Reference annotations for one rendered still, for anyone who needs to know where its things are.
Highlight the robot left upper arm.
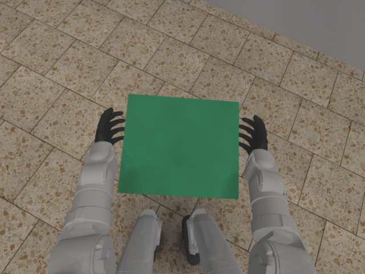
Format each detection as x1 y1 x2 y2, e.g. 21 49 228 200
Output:
48 233 116 274

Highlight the robot right shin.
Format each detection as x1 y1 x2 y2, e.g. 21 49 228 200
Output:
188 208 212 254

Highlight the right robot hand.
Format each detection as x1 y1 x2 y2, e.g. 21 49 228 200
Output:
239 115 268 155

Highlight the carton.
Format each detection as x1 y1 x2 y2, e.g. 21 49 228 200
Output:
118 94 239 199

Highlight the robot right upper arm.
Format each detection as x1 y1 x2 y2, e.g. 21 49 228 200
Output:
247 240 316 274

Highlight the robot right thigh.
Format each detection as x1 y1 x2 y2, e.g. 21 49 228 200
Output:
186 213 244 274

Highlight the right robot forearm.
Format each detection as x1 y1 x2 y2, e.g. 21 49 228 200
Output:
244 149 317 274

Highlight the left robot forearm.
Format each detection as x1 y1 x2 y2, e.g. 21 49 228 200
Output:
47 141 118 274

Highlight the left robot hand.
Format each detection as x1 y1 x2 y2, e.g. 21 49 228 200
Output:
95 107 125 145

